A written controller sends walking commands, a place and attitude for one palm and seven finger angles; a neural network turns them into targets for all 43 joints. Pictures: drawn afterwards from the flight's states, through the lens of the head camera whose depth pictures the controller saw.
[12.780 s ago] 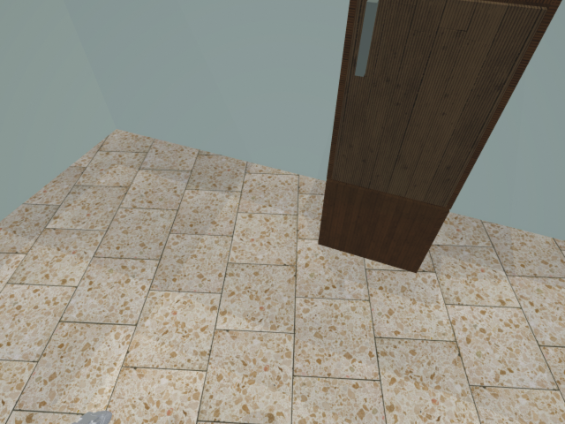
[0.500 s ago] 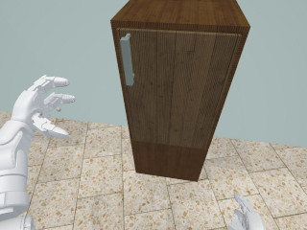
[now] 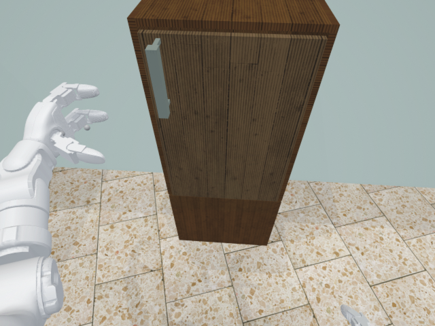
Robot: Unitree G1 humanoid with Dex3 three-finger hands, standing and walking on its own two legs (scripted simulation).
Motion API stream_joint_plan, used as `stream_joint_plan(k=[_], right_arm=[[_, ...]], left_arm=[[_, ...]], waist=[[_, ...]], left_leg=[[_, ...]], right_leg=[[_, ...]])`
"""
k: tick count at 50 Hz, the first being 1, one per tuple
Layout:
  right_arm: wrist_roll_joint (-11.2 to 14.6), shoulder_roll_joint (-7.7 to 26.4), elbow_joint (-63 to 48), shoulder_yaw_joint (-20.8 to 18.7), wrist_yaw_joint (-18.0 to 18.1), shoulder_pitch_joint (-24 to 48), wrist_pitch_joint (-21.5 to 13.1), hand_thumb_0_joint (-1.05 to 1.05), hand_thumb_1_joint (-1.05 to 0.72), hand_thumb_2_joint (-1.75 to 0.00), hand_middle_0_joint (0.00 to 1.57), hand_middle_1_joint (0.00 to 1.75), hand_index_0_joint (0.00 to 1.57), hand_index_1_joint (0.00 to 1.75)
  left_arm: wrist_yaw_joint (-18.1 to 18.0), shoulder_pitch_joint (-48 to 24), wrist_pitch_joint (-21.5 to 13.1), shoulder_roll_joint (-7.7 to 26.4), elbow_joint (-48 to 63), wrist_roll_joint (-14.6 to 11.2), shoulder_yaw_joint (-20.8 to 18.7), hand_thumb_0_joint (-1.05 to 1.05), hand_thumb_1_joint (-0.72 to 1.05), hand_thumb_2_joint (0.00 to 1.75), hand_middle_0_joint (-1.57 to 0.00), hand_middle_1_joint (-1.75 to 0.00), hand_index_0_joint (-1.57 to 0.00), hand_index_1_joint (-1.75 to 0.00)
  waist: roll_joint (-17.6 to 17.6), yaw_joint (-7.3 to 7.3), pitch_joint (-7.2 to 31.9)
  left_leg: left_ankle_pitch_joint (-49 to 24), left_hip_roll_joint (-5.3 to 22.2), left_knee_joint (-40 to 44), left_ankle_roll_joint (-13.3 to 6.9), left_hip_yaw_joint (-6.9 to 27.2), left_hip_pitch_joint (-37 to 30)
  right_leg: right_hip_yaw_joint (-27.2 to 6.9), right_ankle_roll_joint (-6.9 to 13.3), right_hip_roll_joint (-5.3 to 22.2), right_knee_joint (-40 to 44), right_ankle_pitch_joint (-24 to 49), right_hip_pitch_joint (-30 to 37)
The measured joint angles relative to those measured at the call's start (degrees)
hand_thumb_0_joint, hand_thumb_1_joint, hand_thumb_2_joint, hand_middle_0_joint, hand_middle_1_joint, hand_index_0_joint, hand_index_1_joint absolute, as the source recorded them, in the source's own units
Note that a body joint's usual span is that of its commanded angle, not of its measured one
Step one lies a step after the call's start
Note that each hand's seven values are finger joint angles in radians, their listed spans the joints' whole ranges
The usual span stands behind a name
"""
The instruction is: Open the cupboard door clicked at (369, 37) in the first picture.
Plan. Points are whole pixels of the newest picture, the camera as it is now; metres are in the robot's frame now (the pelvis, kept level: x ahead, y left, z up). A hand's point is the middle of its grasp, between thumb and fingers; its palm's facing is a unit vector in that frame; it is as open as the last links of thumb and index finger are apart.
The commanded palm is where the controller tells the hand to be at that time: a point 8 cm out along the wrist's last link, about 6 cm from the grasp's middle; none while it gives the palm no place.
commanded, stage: move the hooked fingers beside the handle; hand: left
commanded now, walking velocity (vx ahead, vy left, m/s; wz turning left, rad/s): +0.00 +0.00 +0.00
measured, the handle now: (160, 80) +0.59 +0.15 +0.16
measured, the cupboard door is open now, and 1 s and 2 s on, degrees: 0 0 0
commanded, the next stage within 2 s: none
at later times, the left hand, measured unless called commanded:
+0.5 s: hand (110, 99) +0.48 +0.22 +0.18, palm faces -0.03 -1.00 +0.01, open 14.0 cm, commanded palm +0.47 +0.28 +0.17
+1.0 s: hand (117, 80) +0.56 +0.23 +0.17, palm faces -0.02 -1.00 +0.01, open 14.0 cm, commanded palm +0.54 +0.28 +0.16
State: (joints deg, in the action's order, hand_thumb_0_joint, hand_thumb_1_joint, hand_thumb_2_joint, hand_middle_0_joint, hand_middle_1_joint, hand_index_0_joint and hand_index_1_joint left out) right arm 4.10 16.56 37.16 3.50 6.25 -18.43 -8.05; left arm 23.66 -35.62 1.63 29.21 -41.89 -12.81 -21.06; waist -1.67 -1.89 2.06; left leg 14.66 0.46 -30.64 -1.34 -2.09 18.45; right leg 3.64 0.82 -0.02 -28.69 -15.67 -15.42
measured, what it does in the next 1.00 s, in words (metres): stands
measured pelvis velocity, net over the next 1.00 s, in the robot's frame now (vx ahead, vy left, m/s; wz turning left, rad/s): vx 0.02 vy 0.01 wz -0.05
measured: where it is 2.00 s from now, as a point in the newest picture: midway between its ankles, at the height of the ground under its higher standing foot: outside the picture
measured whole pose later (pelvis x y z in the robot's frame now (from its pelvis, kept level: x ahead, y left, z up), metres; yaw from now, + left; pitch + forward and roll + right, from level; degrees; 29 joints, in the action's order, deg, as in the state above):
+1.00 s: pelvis +0.02 +0.01 -0.02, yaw -3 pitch +17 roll -3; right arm 0.6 17.9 38.5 2.4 4.5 -29.1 0.6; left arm 24.0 -68.6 -8.6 48.5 -79.0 -1.9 -27.0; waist -1.5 -13.0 3.7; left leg 18.7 2.7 -39.5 -1.8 -3.1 37.7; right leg 2.4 0.3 -2.0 -33.8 -17.0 -33.7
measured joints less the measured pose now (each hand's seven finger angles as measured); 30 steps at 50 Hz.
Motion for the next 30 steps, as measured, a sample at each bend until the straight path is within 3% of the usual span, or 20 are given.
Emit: stream_joint_plan(k=[15,30], right_arm=[[-0.7,0.5,1.1,-0.4,-0.5,-1.4,2.1,0.01,-0.91,-0.9,0.21,0.3,0.2,0.3],[-1.5,1.7,2.4,-1.2,-1.0,-5.8,5.0,0.0,-0.91,-0.9,0.21,0.3,0.2,0.3]], left_arm=[[-0.3,-12.9,-5.8,3.4,-17.3,2.7,-0.2,-0.02,-0.5,0.3,-0.3,-1.2,-0.3,-1.2],[0.1,-23.8,-10.1,10.3,-30.5,6.2,-2.6,-0.02,-0.5,0.3,-0.3,-1.2,-0.3,-1.2]], waist=[[0.2,-2.51,0.5],[0.1,-6.74,0.8]], left_leg=[[1.0,0.4,-2.8,0.2,0.3,5.0],[2.1,1.4,-6.0,0.2,-0.1,11.8]], right_leg=[[0.2,0.2,-0.3,-2.5,-0.9,-4.8],[-0.2,0.2,-1.1,-4.8,-1.3,-11.5]])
